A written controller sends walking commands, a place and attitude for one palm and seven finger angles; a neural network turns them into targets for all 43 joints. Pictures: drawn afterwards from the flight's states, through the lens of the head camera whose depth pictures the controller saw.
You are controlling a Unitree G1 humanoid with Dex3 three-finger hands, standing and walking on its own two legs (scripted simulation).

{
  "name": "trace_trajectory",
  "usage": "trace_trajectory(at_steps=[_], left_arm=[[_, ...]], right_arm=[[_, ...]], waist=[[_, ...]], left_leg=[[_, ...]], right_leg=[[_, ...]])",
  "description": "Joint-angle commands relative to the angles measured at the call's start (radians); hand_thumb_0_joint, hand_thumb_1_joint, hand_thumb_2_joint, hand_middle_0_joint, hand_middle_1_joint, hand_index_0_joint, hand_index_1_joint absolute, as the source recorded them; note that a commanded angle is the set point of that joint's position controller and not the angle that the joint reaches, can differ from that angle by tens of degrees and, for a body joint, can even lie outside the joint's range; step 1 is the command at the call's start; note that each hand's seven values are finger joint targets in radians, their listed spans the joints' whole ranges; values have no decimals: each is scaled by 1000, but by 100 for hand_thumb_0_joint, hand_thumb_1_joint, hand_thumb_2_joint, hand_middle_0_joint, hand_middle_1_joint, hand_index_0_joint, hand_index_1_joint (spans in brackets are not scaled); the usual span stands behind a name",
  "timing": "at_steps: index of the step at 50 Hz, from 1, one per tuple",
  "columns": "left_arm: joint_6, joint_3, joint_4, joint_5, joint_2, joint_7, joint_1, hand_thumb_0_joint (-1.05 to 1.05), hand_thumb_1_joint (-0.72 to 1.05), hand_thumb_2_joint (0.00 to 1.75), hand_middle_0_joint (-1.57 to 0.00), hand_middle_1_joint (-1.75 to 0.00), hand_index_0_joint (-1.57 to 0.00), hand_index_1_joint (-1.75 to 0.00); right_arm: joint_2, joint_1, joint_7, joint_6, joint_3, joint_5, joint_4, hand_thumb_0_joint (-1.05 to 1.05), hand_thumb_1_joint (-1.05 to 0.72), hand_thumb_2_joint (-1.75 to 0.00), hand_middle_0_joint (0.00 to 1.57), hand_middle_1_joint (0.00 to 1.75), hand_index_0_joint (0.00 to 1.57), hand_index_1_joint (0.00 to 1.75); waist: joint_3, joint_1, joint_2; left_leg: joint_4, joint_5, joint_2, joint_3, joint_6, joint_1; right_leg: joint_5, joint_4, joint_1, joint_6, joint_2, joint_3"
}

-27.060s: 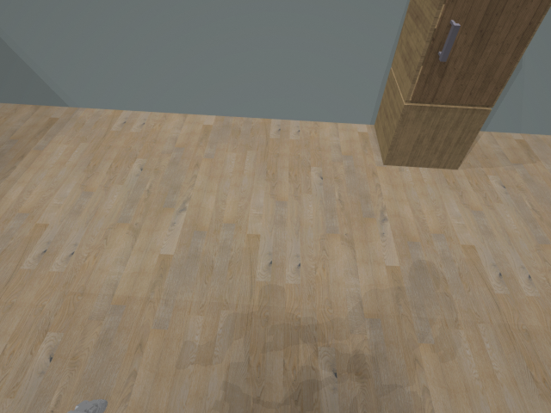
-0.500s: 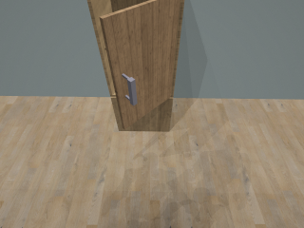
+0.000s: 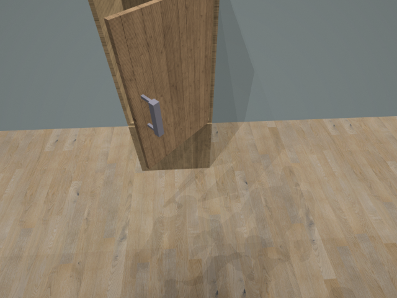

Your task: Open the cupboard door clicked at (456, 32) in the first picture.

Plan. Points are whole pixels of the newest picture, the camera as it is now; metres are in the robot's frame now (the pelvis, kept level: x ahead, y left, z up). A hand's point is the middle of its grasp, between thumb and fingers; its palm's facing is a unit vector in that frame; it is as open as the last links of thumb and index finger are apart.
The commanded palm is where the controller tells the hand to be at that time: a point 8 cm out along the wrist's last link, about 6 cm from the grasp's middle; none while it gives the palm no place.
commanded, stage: walk to a spot facing it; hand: left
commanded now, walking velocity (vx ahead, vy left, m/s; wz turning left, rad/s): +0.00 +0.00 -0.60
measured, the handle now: (152, 115) +0.64 +0.20 -0.06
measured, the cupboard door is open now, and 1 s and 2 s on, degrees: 45 45 45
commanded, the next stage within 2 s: none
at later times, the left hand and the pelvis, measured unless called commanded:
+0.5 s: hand out of the picture +0.06 +0.16 -0.16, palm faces -0.17 -0.95 -0.27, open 7.4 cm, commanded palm none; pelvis -0.01 -0.03 +0.00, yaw -15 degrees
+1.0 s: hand (154, 277) +0.19 +0.13 -0.17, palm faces -0.49 -0.83 -0.26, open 7.4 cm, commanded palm none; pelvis -0.01 -0.02 -0.02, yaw -32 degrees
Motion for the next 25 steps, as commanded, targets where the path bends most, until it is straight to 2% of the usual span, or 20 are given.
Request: trace_trajectory(at_steps=[1, 3, 4, 5, 6, 7, 9, 10, 11, 12, 13, 14, 15, 16, 17, 19, 20, 21, 22, 25], left_arm=[[4, 43, -105, 10, 145, 0, 14, 0, 90, 90, -20, -30, -20, -30], [10, 46, -134, 11, 123, -6, 8, 0, 90, 90, -20, -30, -20, -30], [13, 47, -148, 11, 104, -10, 3, 0, 90, 90, -20, -30, -20, -30], [18, 48, -164, 12, 85, -14, -8, 0, 90, 90, -20, -30, -20, -30], [25, 51, -180, 13, 77, -18, -22, 0, 90, 90, -20, -30, -20, -30], [26, 54, -189, 12, 67, -19, -20, 0, 90, 90, -20, -30, -20, -30], [19, 56, -180, 12, 48, -25, 45, 0, 90, 90, -20, -30, -20, -30], [15, 61, -166, 12, 55, -27, 96, 0, 90, 90, -20, -30, -20, -30], [8, 73, -148, 15, 95, -23, 160, 0, 90, 90, -20, -30, -20, -30], [-9, 97, -149, 28, 221, -6, 183, 0, 90, 90, -20, -30, -20, -30], [-7, 94, -146, 8, 244, 0, 210, 0, 90, 90, -20, -30, -20, -30], [-2, 93, -163, 11, 212, 6, 152, 0, 90, 90, -20, -30, -20, -30], [-1, 89, -180, 13, 183, 11, 90, 0, 90, 90, -20, -30, -20, -30], [-5, 82, -193, 12, 157, 14, 58, 0, 90, 90, -20, -30, -20, -30], [-10, 82, -195, 13, 142, 18, 51, 0, 90, 90, -20, -30, -20, -30], [-18, 81, -191, 12, 142, 18, 82, 0, 90, 90, -20, -30, -20, -30], [-18, 83, -189, 12, 148, 18, 94, 0, 90, 90, -20, -30, -20, -30], [-19, 84, -183, 11, 149, 16, 111, 0, 90, 90, -20, -30, -20, -30], [-18, 84, -177, 13, 151, 17, 120, 0, 90, 90, -20, -30, -20, -30], [-13, 89, -180, 14, 157, 12, 134, 0, 90, 90, -20, -30, -20, -30]], right_arm=[[-138, 84, -20, 4, -44, -5, -78, 0, -90, -90, 20, 30, 20, 30], [-153, 96, -22, 2, -53, -8, -94, 0, -90, -90, 20, 30, 20, 30], [-166, 104, -24, -1, -59, -11, -97, 0, -90, -90, 20, 30, 20, 30], [-171, 107, -24, -8, -63, -14, -101, 0, -90, -90, 20, 30, 20, 30], [-171, 110, -24, -11, -63, -19, -107, 0, -90, -90, 20, 30, 20, 30], [-166, 95, -25, -13, -63, -19, -117, 0, -90, -90, 20, 30, 20, 30], [-171, 44, -23, -14, -64, -24, -135, 0, -90, -90, 20, 30, 20, 30], [-174, 28, -21, -11, -67, -19, -141, 0, -90, -90, 20, 30, 20, 30], [-158, 5, -19, -4, -69, -9, -154, 0, -90, -90, 20, 30, 20, 30], [-76, 20, -10, 1, -60, 4, -190, 0, -90, -90, 20, 30, 20, 30], [-98, -5, -7, 15, -60, 6, -196, 0, -90, -90, 20, 30, 20, 30], [-81, -25, -6, 21, -67, 6, -190, 0, -90, -90, 20, 30, 20, 30], [-79, -31, -4, 22, -67, 3, -188, 0, -90, -90, 20, 30, 20, 30], [-76, -24, -1, 21, -66, 1, -186, 0, -90, -90, 20, 30, 20, 30], [-66, -10, 2, 17, -65, -1, -182, 0, -90, -90, 20, 30, 20, 30], [-47, -3, 0, 15, -57, 2, -181, 0, -90, -90, 20, 30, 20, 30], [-42, -9, -3, 14, -56, 5, -187, 0, -90, -90, 20, 30, 20, 30], [-39, -27, -4, 14, -54, 6, -192, 0, -90, -90, 20, 30, 20, 30], [-39, -33, -5, 11, -54, 9, -200, 0, -90, -90, 20, 30, 20, 30], [-45, -60, -9, 9, -54, 12, -219, 0, -90, -90, 20, 30, 20, 30]], waist=[[-56, -23, -3], [-47, -26, 72], [-47, -24, 135], [-33, -23, 218], [-21, -27, 232], [-19, -14, 185], [-38, 25, 149], [-43, 46, 123], [-41, 78, 1], [-50, 73, -370], [-42, 101, -286], [-4, 67, -200], [23, 41, -208], [17, 23, -184], [-28, 14, -150], [-99, 17, -93], [-116, 19, -90], [-115, 32, -92], [-122, 35, -111], [-107, 40, -142]], left_leg=[[28, 178, 126, -50, 35, 30], [-19, 155, 191, -106, 71, 36], [-59, 179, 250, -150, 107, 30], [-101, 260, 319, -188, 156, 35], [-115, 308, 360, -203, 195, 17], [-92, 335, 375, -189, 203, 4], [-1, 404, 321, -91, 152, -24], [78, 355, 281, -40, 111, -60], [238, 191, 199, 18, 48, -150], [501, -237, 17, 105, -33, -375], [680, -391, -7, -45, -28, -380], [770, -325, 2, -114, -19, -412], [800, -258, 17, -145, -22, -442], [798, -199, 24, -154, -26, -437], [766, -168, 23, -152, -31, -412], [696, -154, 4, -139, -39, -394], [652, -166, -1, -137, -41, -383], [619, -165, -11, -135, -42, -385], [586, -170, -17, -135, -43, -383], [535, -167, -29, -141, -42, -382]], right_leg=[[355, 55, -90, -21, -115, 139], [243, 156, -162, -5, -63, 111], [133, 261, -190, 6, -33, 80], [-138, 389, -243, 19, -14, 36], [-275, 483, -264, 24, -23, 31], [-295, 494, -253, 19, -49, 52], [-224, 352, -154, 18, -53, 8], [-107, 239, -74, 19, -43, -14], [128, 57, 20, 3, -73, 57], [409, -108, 116, -95, -329, 458], [404, -139, 45, -197, -398, 530], [226, -139, -16, -207, -340, 522], [157, -137, -48, -194, -308, 497], [156, -134, -57, -179, -281, 458], [207, -112, -30, -167, -260, 433], [350, -74, 57, -159, -233, 401], [381, -65, 79, -166, -234, 401], [421, -61, 98, -166, -224, 409], [459, -53, 125, -166, -220, 421], [490, -52, 129, -168, -206, 440]])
